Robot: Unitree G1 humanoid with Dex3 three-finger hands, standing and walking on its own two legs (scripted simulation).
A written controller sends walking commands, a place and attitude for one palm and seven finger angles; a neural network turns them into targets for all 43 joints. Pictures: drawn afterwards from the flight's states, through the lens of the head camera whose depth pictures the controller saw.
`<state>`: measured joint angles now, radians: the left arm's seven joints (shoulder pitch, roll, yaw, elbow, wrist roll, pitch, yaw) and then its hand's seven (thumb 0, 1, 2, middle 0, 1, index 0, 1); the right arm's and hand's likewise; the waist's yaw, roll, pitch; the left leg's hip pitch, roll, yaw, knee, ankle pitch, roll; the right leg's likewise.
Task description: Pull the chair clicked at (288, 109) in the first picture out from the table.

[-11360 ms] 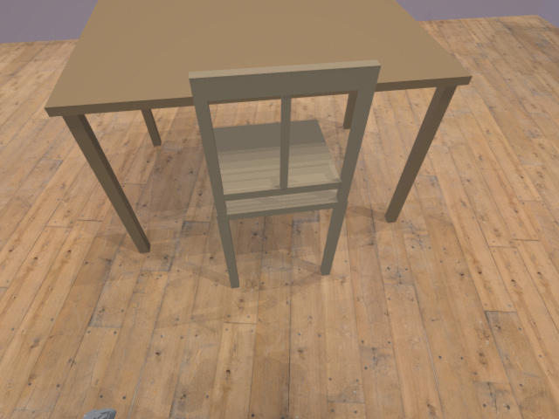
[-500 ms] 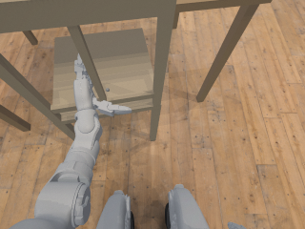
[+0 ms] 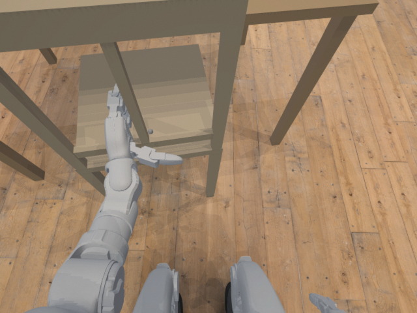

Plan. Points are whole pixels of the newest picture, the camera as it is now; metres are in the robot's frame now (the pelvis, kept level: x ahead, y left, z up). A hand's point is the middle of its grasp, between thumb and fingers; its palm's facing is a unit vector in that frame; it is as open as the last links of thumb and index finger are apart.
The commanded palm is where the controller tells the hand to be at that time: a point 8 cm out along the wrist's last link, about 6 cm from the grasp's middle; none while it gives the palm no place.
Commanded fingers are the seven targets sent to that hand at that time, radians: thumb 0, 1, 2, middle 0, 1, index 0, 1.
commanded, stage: hook a spindle and tug to test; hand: left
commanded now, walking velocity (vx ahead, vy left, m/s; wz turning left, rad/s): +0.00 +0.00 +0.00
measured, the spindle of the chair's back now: (130, 102) +0.51 +0.14 +0.04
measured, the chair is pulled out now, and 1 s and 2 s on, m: -0.02 0.03 0.11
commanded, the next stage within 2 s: step backward, pulling the chair out in 1.30 s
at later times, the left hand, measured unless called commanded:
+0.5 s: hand (152, 129) +0.45 +0.10 +0.02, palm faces +0.13 -0.99 -0.02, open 9.1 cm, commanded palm +0.41 +0.14 +0.02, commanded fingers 0.00 0.68 0.80 -0.50 -1.45 -0.50 -1.45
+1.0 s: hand (154, 138) +0.43 +0.09 +0.02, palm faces +0.13 -0.99 -0.02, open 5.3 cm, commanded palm +0.40 +0.14 +0.02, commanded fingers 0.00 0.90 0.90 -0.50 -1.45 -0.50 -1.45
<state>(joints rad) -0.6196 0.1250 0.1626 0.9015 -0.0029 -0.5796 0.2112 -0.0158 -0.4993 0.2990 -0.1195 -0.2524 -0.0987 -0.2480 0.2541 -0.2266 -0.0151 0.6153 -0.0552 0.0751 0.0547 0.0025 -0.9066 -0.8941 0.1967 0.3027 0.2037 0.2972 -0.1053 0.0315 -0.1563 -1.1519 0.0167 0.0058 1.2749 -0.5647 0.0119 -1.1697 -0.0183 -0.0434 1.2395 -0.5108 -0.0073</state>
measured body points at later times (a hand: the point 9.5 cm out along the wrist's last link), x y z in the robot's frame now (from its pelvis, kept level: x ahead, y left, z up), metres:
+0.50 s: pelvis +0.00 +0.00 +0.00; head +0.14 +0.01 +0.43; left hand +0.44 +0.15 +0.03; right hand +0.07 -0.25 -0.13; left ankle +0.01 +0.11 -0.62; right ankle +0.03 -0.12 -0.62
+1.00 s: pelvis +0.00 +0.00 +0.00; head +0.13 +0.00 +0.43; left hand +0.42 +0.14 +0.02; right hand +0.09 -0.25 -0.13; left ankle +0.01 +0.11 -0.62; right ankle +0.03 -0.12 -0.62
